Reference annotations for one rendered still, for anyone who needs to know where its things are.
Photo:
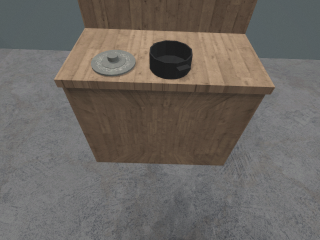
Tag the knob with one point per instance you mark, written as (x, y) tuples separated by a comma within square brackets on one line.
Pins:
[(112, 57)]

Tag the lid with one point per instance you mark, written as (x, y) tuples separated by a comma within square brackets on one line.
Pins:
[(125, 63)]

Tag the table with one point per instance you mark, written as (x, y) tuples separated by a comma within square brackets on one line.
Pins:
[(138, 117)]

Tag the pot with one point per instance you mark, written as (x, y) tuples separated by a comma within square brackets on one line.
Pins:
[(170, 59)]

